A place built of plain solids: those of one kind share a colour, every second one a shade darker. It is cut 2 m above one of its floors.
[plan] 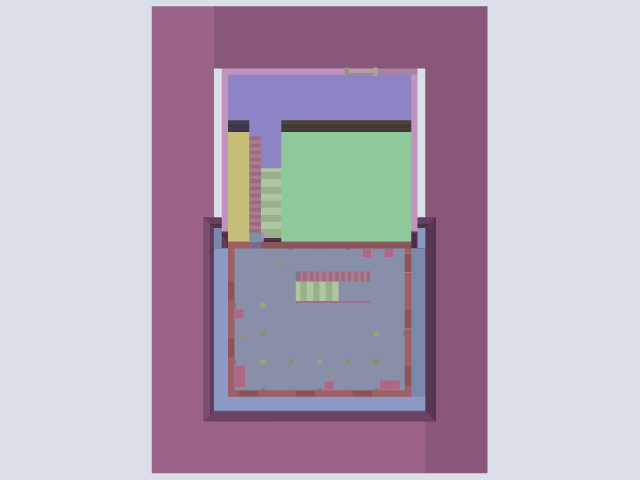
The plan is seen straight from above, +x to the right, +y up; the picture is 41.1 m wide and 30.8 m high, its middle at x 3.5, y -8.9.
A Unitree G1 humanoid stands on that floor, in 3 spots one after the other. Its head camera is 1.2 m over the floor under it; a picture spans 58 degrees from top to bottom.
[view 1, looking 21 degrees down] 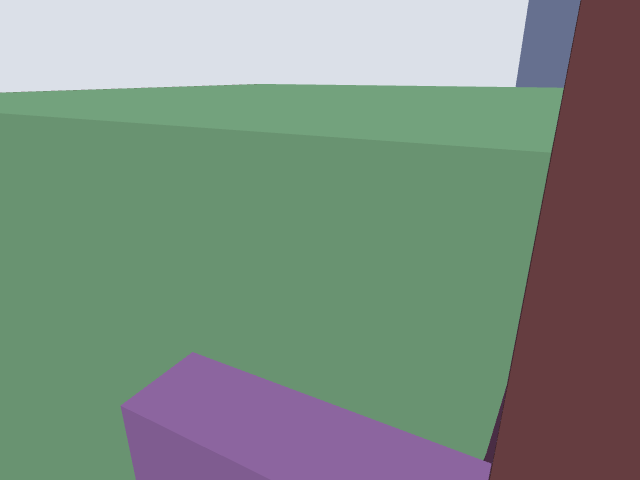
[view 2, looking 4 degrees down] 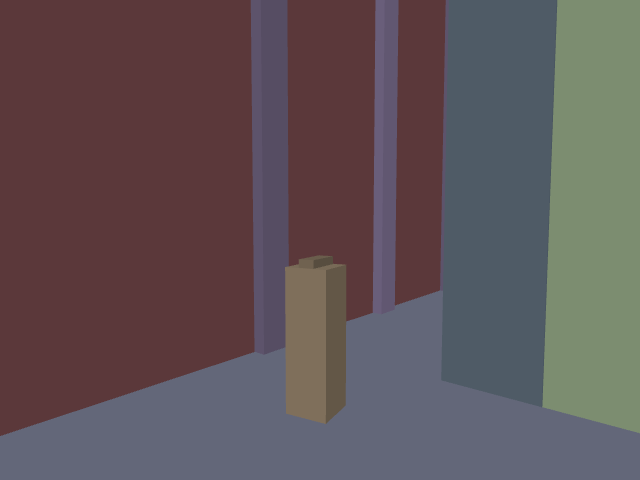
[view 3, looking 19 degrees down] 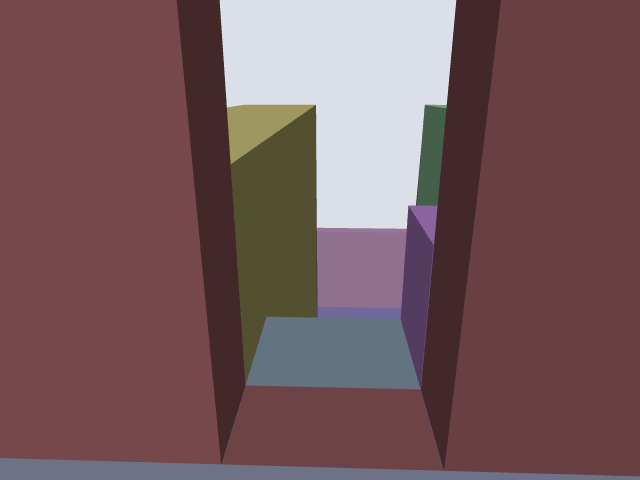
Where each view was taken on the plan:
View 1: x -0.66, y -9.02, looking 28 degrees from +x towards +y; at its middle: wall_court_mass_right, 2.03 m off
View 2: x -0.89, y -12.17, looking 40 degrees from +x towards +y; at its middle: wall_storey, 4.26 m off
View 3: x -0.66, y -10.57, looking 92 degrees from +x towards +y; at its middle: wall_court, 13.00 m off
